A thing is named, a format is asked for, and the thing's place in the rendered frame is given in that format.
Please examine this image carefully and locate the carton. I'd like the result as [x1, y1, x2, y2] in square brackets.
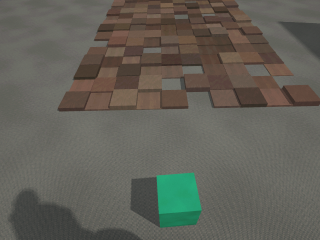
[156, 172, 202, 228]

